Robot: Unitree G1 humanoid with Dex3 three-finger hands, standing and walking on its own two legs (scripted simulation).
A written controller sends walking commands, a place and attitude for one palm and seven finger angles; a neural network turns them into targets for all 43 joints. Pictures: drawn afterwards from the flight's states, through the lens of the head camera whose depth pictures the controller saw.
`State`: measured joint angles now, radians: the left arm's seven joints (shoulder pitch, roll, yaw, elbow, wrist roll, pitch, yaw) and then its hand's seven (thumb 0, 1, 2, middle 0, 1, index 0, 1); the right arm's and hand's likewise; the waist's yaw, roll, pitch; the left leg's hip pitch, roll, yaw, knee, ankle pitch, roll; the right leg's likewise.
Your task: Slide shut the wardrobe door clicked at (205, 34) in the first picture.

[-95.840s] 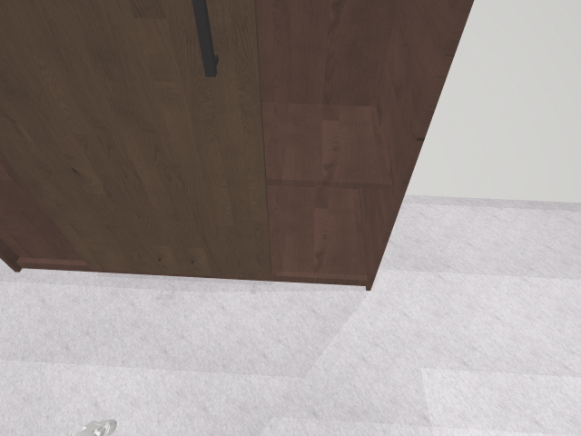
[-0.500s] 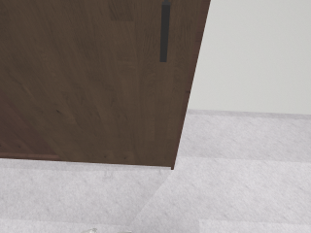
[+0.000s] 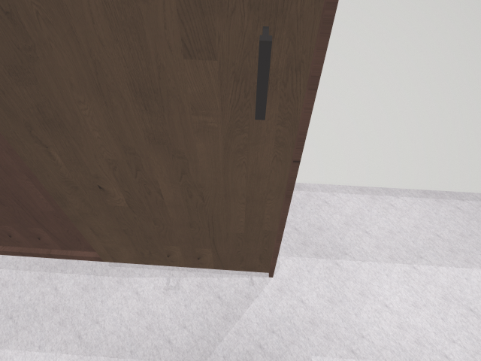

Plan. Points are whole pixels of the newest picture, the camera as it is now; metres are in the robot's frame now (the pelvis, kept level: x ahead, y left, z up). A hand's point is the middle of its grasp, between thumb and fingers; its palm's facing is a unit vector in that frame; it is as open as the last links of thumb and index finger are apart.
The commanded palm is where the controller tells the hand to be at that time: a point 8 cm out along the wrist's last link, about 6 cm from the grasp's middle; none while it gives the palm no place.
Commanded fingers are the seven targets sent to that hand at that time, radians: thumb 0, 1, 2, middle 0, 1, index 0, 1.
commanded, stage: let the arm hang, fingers relaxed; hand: left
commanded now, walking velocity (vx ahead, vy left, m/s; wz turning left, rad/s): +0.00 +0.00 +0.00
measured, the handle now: (262, 75) +0.55 -0.01 +0.20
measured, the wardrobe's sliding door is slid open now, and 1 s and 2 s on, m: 0.00 0.00 0.00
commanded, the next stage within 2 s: look to check the result in 0.30 s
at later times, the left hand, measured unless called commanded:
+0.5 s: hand out of the picture +0.00 +0.18 -0.18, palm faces +0.01 -0.99 -0.17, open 7.4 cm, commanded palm none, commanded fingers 0.00 0.90 0.90 -0.20 -0.30 -0.20 -0.30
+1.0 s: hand out of the picture +0.05 +0.21 -0.17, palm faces -0.01 -0.97 -0.23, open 7.4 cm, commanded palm none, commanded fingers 0.00 0.90 0.90 -0.20 -0.30 -0.20 -0.30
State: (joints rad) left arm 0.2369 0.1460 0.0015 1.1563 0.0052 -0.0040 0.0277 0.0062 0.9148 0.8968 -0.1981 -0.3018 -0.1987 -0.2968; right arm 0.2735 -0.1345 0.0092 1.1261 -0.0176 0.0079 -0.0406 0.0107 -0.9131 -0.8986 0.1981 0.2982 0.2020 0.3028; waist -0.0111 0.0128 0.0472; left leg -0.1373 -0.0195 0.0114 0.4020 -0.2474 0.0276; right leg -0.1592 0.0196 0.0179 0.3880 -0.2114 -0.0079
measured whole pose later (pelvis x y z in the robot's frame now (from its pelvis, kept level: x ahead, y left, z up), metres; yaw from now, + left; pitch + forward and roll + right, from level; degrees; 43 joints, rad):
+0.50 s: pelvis +0.00 +0.01 +0.00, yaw +0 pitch -1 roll +0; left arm 0.24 0.15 0.01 1.17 0.01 -0.01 0.03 0.00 0.91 0.90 -0.20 -0.30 -0.20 -0.30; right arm 0.27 -0.14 0.01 1.14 -0.02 0.00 -0.05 0.01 -0.91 -0.90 0.20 0.30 0.20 0.30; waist -0.01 0.00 0.06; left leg -0.12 -0.03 0.02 0.39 -0.25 0.04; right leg -0.15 0.01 0.03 0.39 -0.22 0.01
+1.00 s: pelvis +0.01 +0.01 +0.00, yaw +0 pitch -1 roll +0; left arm 0.15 0.22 0.02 1.15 0.01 -0.01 0.01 0.00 0.90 0.90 -0.20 -0.30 -0.20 -0.30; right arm 0.18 -0.22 0.00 1.13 -0.02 0.00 -0.04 0.01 -0.90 -0.90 0.20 0.30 0.20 0.30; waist -0.01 0.00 0.08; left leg -0.10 -0.04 0.02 0.36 -0.23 0.04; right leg -0.14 0.00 0.03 0.37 -0.21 0.01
